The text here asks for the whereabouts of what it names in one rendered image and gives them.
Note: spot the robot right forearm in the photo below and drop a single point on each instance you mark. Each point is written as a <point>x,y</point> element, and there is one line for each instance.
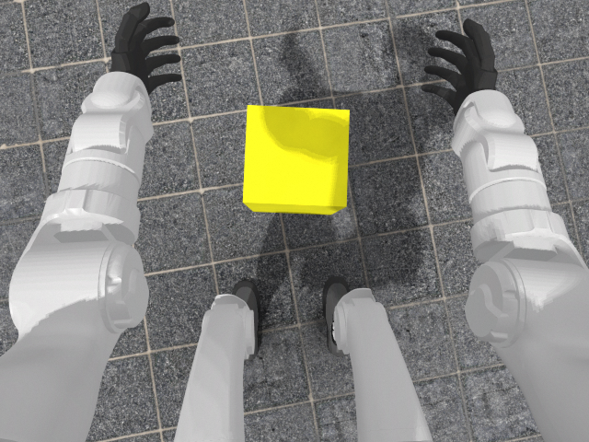
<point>506,189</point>

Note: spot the left robot hand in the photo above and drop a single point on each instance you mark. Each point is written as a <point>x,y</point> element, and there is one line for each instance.
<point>131,49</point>

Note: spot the right robot hand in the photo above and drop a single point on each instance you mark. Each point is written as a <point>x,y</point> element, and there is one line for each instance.
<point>477,68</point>

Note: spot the left robot foot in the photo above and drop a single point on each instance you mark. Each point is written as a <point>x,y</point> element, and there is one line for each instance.
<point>248,291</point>

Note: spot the carton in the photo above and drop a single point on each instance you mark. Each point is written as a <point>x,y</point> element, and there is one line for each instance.
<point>296,160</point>

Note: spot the left robot shin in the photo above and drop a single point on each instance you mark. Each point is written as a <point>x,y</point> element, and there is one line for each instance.
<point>225,299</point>

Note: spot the robot left upper arm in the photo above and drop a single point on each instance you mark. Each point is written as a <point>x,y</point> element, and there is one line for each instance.
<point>70,302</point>

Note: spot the robot right upper arm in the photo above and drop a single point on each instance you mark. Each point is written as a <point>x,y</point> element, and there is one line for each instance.
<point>535,315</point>

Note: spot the robot left forearm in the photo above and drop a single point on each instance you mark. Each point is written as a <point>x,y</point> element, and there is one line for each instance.
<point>102,171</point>

